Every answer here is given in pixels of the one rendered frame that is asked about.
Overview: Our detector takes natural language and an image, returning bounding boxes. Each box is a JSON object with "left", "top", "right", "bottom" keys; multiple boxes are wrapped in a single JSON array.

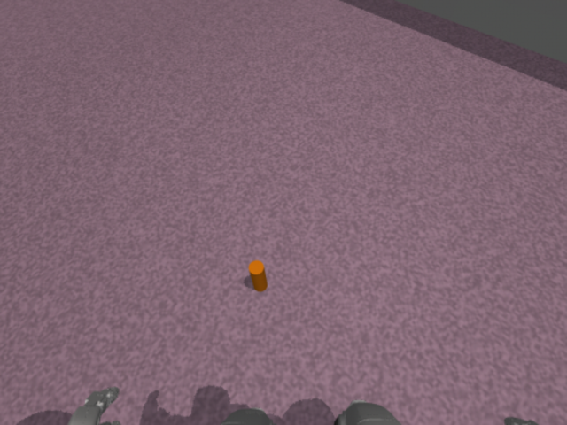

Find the can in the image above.
[{"left": 249, "top": 260, "right": 268, "bottom": 291}]

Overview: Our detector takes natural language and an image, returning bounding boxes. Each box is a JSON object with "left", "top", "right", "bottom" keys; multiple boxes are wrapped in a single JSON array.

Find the left robot hand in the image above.
[{"left": 67, "top": 387, "right": 121, "bottom": 425}]

